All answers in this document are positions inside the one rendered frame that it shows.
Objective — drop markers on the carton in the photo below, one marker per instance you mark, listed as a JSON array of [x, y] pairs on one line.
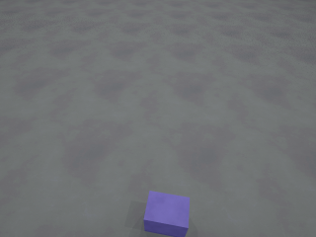
[[167, 214]]

